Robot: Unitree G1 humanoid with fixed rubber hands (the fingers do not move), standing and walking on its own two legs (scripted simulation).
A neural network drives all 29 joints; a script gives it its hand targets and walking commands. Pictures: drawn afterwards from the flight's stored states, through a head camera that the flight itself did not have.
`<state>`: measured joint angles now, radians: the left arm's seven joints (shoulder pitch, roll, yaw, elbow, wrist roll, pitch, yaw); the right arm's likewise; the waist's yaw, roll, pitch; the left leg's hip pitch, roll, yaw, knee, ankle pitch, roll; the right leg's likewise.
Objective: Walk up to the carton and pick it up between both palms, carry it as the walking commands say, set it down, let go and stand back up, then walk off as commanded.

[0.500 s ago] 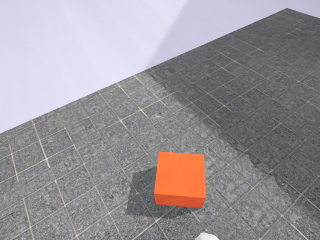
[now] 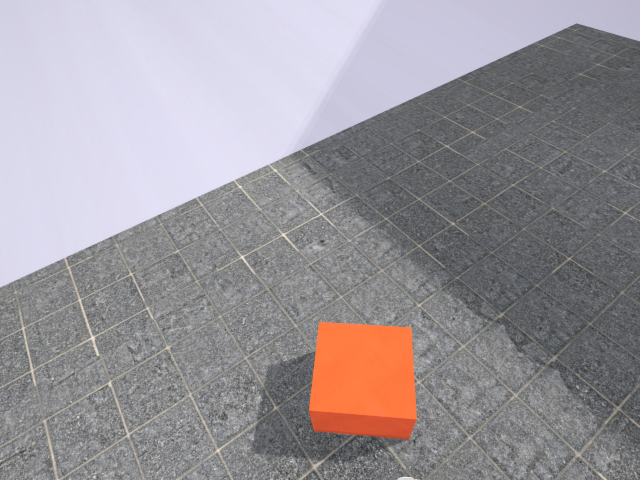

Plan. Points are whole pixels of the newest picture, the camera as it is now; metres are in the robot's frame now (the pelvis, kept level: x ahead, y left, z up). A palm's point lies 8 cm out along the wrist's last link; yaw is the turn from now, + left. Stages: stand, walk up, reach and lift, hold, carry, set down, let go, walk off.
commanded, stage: walk up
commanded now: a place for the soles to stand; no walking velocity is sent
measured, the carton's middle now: (362, 379) +0.52 -0.06 -0.65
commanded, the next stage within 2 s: none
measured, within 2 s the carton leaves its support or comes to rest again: neither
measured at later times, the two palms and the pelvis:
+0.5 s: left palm out of the picture +0.08 +0.33 -0.07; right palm out of the picture +0.10 -0.32 -0.10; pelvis +0.01 -0.01 +0.00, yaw -1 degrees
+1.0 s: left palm out of the picture +0.09 +0.33 -0.07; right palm out of the picture +0.11 -0.32 -0.10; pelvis +0.01 -0.01 +0.00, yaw -1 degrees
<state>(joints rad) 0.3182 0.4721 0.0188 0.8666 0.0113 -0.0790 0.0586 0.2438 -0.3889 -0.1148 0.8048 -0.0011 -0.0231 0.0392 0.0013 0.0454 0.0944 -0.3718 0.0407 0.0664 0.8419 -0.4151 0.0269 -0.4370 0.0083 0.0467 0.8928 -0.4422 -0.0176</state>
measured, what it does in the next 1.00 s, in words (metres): stands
